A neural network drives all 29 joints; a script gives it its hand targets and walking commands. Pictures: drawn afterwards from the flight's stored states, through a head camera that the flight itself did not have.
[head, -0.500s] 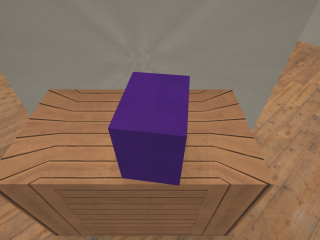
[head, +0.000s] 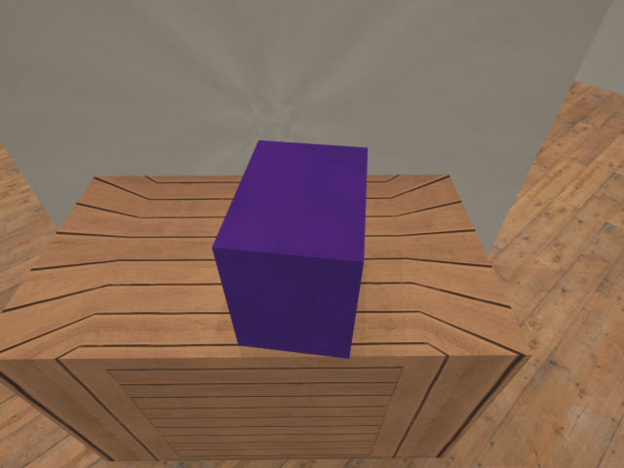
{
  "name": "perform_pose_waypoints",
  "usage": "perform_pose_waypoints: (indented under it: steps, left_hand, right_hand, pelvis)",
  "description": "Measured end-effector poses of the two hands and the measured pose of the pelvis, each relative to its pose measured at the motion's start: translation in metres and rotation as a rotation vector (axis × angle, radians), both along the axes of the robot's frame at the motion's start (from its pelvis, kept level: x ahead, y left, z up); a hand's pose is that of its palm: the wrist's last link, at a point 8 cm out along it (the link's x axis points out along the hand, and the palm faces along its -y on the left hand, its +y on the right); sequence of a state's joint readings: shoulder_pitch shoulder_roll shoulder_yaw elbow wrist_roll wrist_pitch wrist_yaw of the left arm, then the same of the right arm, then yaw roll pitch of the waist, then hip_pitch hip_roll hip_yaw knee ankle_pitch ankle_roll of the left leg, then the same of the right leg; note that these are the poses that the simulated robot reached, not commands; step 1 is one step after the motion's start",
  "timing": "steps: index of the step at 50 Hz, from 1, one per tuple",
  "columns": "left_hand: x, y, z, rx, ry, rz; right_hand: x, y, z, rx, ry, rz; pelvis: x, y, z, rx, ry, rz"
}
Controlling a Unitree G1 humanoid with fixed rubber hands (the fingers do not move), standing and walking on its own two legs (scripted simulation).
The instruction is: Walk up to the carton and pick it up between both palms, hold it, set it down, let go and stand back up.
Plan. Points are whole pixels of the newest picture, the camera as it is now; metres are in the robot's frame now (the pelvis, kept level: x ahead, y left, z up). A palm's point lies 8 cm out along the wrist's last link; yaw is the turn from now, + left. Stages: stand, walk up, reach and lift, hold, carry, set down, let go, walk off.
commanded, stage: stand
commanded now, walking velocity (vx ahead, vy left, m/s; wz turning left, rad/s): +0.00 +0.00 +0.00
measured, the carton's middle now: (302, 247) +0.50 +0.03 -0.02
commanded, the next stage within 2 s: none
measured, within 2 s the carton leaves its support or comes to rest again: neither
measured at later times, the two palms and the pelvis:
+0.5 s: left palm out of the picture -0.04 +0.19 -0.14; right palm out of the picture -0.04 -0.19 -0.16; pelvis +0.00 +0.00 +0.00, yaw +0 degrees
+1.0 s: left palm out of the picture -0.04 +0.19 -0.15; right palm out of the picture -0.03 -0.19 -0.15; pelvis +0.01 +0.00 +0.00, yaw +0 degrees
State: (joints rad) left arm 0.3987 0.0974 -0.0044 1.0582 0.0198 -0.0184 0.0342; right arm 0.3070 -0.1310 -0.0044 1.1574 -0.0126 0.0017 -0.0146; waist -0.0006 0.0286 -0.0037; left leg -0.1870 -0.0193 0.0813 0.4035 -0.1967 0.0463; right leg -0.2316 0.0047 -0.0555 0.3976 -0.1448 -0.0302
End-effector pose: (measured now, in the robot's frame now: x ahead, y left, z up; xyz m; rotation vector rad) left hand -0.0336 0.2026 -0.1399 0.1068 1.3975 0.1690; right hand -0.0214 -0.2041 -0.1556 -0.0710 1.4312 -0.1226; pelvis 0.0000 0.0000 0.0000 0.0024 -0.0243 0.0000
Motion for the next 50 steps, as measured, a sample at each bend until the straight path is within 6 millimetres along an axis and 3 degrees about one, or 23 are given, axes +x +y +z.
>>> perform_pose_waypoints:
  steps: [9,20,36,50]
  left_hand:
    - [-0.010,-0.011,-0.004,-0.029,0.044,0.005]
    - [-0.003,-0.008,-0.005,-0.027,0.039,0.005]
    - [-0.013,-0.013,-0.005,-0.033,0.085,0.020]
    - [-0.007,-0.016,-0.007,-0.049,0.086,0.018]
  right_hand:
    - [-0.009,0.005,0.000,0.001,0.026,-0.012]
    - [-0.017,0.011,0.000,0.004,0.048,-0.015]
    - [-0.015,0.014,0.000,0.012,0.057,-0.012]
    - [-0.008,0.015,0.001,0.006,0.047,-0.011]
  pelvis:
    - [0.000,0.001,0.000,-0.003,0.004,-0.005]
    - [0.001,0.002,0.000,0.002,0.003,-0.006]
    - [0.005,0.001,0.000,0.001,0.004,-0.007]
    - [0.010,0.002,0.000,0.002,0.000,-0.007]
